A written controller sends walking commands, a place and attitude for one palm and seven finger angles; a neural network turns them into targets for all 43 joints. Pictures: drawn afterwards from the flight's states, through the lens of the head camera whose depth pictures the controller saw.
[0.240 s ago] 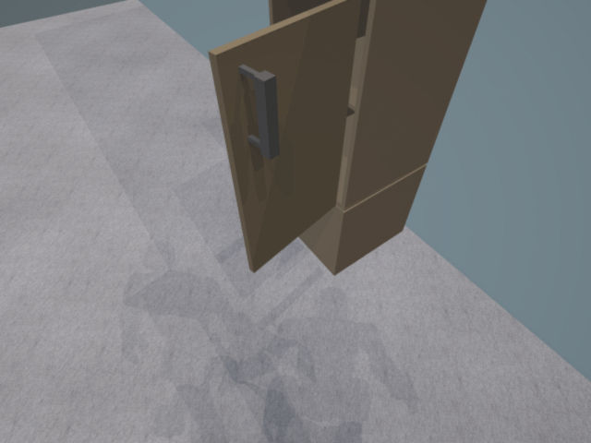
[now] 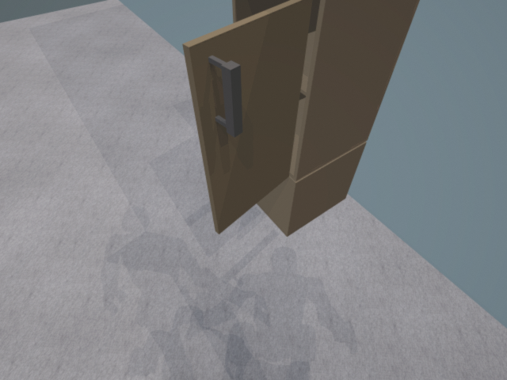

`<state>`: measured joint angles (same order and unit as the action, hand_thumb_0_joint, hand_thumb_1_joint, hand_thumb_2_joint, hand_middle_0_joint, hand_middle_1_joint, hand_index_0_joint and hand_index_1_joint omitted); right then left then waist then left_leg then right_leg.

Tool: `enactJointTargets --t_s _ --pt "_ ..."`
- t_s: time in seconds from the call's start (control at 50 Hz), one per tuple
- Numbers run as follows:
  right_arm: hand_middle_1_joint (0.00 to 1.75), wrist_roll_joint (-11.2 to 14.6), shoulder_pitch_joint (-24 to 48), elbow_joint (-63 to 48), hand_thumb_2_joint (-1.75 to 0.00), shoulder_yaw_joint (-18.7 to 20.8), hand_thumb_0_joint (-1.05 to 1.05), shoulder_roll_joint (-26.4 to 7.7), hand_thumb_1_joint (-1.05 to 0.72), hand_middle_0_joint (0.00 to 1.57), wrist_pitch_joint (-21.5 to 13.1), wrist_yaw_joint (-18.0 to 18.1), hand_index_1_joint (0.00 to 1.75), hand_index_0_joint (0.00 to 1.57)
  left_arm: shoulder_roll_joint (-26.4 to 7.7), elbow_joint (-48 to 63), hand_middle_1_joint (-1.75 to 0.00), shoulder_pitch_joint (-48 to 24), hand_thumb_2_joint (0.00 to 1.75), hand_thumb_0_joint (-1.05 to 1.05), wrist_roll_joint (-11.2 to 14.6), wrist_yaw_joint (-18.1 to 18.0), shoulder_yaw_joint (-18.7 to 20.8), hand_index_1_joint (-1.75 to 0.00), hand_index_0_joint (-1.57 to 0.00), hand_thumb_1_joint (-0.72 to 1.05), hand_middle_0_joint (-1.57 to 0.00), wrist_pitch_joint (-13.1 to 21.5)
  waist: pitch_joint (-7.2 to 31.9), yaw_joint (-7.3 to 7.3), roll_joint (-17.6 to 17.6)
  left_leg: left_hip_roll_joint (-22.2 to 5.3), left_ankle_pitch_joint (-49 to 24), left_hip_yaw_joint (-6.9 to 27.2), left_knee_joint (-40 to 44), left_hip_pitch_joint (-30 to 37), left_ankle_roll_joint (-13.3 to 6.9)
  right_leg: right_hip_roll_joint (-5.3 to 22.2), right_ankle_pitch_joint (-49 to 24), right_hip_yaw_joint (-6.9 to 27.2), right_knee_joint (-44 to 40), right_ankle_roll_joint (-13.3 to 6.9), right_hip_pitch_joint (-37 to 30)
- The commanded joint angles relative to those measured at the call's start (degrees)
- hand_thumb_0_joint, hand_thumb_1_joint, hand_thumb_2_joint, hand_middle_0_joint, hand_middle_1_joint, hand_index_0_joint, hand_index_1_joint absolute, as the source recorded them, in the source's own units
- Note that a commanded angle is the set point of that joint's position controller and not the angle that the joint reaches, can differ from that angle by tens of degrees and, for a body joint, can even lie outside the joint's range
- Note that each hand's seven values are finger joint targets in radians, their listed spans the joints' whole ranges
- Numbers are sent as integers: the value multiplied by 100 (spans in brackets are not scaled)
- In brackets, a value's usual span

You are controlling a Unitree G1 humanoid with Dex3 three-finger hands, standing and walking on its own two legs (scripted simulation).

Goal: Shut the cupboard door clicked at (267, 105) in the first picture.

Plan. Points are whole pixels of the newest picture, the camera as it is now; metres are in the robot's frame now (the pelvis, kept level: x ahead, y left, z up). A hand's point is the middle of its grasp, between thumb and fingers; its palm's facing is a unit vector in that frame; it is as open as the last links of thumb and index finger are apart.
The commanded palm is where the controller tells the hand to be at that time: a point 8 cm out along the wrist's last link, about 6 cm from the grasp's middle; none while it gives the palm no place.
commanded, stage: stand and wait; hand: left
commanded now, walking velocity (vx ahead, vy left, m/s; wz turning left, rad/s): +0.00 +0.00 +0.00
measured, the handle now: (225, 97) +0.59 +0.09 +0.13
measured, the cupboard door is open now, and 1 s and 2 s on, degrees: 100 100 100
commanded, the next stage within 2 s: look at it before walking up in 0.10 s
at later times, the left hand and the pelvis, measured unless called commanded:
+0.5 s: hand out of the picture +0.08 +0.25 -0.16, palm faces -0.02 -0.94 -0.34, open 7.4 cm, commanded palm none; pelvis +0.00 +0.00 +0.00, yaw +0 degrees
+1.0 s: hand out of the picture +0.07 +0.23 -0.17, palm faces -0.05 -0.95 -0.32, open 7.4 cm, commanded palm none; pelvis -0.01 +0.00 -0.01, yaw -4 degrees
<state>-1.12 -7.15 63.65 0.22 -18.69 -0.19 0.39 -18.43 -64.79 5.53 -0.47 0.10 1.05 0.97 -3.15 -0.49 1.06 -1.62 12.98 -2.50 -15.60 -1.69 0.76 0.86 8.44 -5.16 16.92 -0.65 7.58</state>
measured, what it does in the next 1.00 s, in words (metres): stands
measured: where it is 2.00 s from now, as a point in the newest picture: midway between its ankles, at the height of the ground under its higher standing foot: outside the picture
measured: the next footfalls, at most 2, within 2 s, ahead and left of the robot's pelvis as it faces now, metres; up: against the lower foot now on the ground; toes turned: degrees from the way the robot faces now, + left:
left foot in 1.72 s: +0.06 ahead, +0.11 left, +0.00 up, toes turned -28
right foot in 2.00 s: -0.09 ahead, -0.16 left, +0.00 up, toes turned -38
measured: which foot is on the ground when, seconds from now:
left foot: down 0.00-1.00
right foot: down 0.00-1.00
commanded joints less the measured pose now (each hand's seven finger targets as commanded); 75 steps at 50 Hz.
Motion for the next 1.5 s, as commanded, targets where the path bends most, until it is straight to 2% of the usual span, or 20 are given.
enactJointTargets --t_s 0.0,0.8,0.88,0.98,1.06,1.08,1.1,1.12,1.14,1.16,1.2,1.22,1.24,1.26,1.28,1.3,1.32,1.38,1.42,1.48 --pt "30 25 81 -271 -90 241 0 -1116 -90 20 -103 64 30 20 -1180 337 -30 -211 90 0 -20 -99 206 -30 -20 90 -20 141 502 1 -40 -634 -1221 477 238 -202 -158 721 -1114 690 -125 -201 -415" --pt "30 29 112 -261 -90 250 0 -1204 -90 20 -115 71 30 20 -1262 366 -30 -253 90 0 -13 -96 206 -30 -20 90 -20 151 510 -7 -67 -658 -1317 446 230 -121 -138 730 -1328 756 -107 -213 -398" --pt "30 11 -384 -202 -90 154 0 -444 -90 20 31 132 30 20 -607 340 -30 98 90 0 -9 -132 141 -30 -20 90 -20 -62 527 -46 -55 -710 -1430 76 -259 -106 -10 715 -1869 861 343 -144 -112" --pt "30 13 -512 -504 -90 312 0 -549 -90 20 141 200 30 20 -698 645 -30 189 90 0 -56 -89 287 -30 -20 90 -20 -233 418 -73 -198 -801 -832 -124 -714 -310 -66 613 -1764 1163 791 -228 426" --pt "30 -26 -521 -725 -90 435 0 -645 -90 20 161 231 30 20 -533 955 -30 156 90 0 -85 -20 348 -30 -20 90 -20 -330 151 -82 208 -1253 -382 188 -531 -428 -325 215 -940 1019 1579 -150 1196" --pt "30 -49 -515 -766 -90 466 0 -704 -90 20 144 240 30 20 -423 1038 -30 143 90 0 -82 7 360 -30 -20 90 -20 -356 69 -65 582 -1573 -492 421 -302 -509 -503 33 -347 820 2198 -92 1384" --pt "30 -68 -464 -796 -90 494 0 -735 -90 20 111 242 30 20 -322 1116 -30 139 90 0 -81 33 381 -30 -20 90 -20 -399 -16 -28 992 -2009 -967 628 -85 -556 -794 -104 1142 579 3035 -20 1630" --pt "30 -90 -424 -834 -90 488 0 -717 -90 20 82 244 30 20 -253 1195 -30 124 90 0 -79 43 409 -30 -20 90 -20 -437 -75 -1 1122 -2243 -1484 703 -57 -552 -1029 -93 1976 581 3642 11 1834" --pt "30 -91 -400 -902 -90 488 0 -668 -90 20 59 249 30 20 -218 1244 -30 171 90 0 -80 44 434 -30 -20 90 -20 -441 -93 50 1006 -2305 -1785 608 -200 -517 -1094 16 2141 705 3804 -7 1901" --pt "30 -108 -302 -952 -90 505 0 -634 -90 20 42 256 30 20 -167 1286 -30 197 90 0 -77 60 449 -30 -20 90 -20 -435 -132 100 888 -2291 -2060 443 -378 -630 -1047 108 2169 709 3637 -23 1763" --pt "30 -107 -49 -1033 -90 523 0 -660 -90 20 51 255 30 20 -99 1209 -30 777 90 0 -84 110 493 -30 -20 90 -20 -356 119 397 659 -1902 -2253 -168 -1291 -778 -586 136 1419 445 2386 -41 824" --pt "30 -42 131 -1097 -90 532 0 -617 -90 20 82 247 30 20 -307 1054 -30 1354 90 0 -108 106 576 -30 -20 90 -20 -293 288 714 -64 -1374 -1513 -524 -2490 -1235 -211 199 -27 695 1201 -104 70" --pt "30 51 32 -1347 -90 467 0 -113 -90 20 113 216 30 20 -1061 1025 -30 1643 90 0 -191 -14 735 -30 -20 90 -20 -181 409 706 -2430 -148 1546 -813 -4326 -2661 238 1704 -2110 3392 37 -650 -481" --pt "30 83 157 -1338 -90 462 0 -142 -90 20 203 206 30 20 -1083 989 -30 1705 90 0 -57 -108 715 -30 -20 90 -20 -203 249 701 -1945 6 2516 173 -5155 -2840 214 1954 -2714 3856 -67 -960 -141" --pt "30 95 -69 -1287 -90 459 0 -80 -90 20 261 169 30 20 -987 1112 -30 1341 90 0 -45 -140 678 -30 -20 90 -20 -235 98 427 -1558 -243 2157 471 -5468 -2927 161 1891 -914 3531 -187 -1247 212" --pt "30 75 93 -1274 -90 476 0 -20 -90 20 258 110 30 20 -797 1329 -30 872 90 0 -66 -127 648 -30 -20 90 -20 -267 -211 309 -999 -264 1708 403 -5565 -2930 201 1541 502 3566 -334 -1239 895" --pt "30 37 87 -1235 -90 491 0 -41 -90 20 261 109 30 20 -636 1409 -30 597 90 0 -93 -140 623 -30 -20 90 -20 -249 -176 140 -1011 -310 1344 479 -5519 -2920 220 1331 558 3372 -303 -1105 1004" --pt "30 48 -70 -1195 -90 442 0 138 -90 20 219 112 30 20 -481 1423 -30 735 90 0 -92 -177 602 -30 -20 90 -20 -165 652 111 -669 -224 1138 358 -4743 -2572 279 1094 -701 2880 76 -1037 299" --pt "30 67 93 -1251 -90 418 0 217 -90 20 198 131 30 20 -521 1329 -30 958 90 0 -99 -167 618 -30 -20 90 -20 -169 832 244 -553 -107 1220 274 -4133 -2528 295 1031 -1209 2936 215 -1082 -97" --pt "30 102 239 -1350 -90 413 0 231 -90 20 162 162 30 20 -567 1258 -30 1143 90 0 -113 -157 648 -30 -20 90 -20 -197 876 345 -899 27 1271 263 -3524 -2552 299 945 -1827 3095 341 -1084 -527"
